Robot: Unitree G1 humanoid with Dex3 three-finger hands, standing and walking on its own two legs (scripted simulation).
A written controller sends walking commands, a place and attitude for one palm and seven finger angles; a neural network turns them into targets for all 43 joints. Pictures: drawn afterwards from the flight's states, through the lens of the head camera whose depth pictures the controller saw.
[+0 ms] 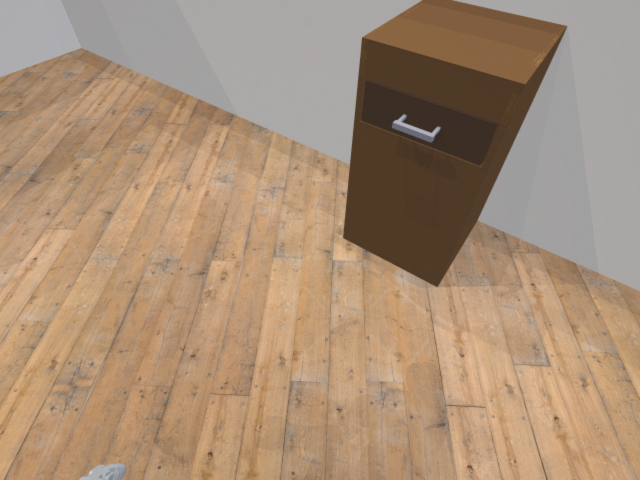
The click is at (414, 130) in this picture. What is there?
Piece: drawer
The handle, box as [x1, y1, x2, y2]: [392, 115, 440, 142]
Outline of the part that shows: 392,124 393,128 431,142 440,128 437,126 430,133 402,122 406,115 402,115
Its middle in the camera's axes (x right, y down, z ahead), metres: +0.27 -0.31 +1.09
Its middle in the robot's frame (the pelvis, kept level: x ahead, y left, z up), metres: +1.02 -0.22 -0.12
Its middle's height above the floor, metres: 0.65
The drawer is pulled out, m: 0.00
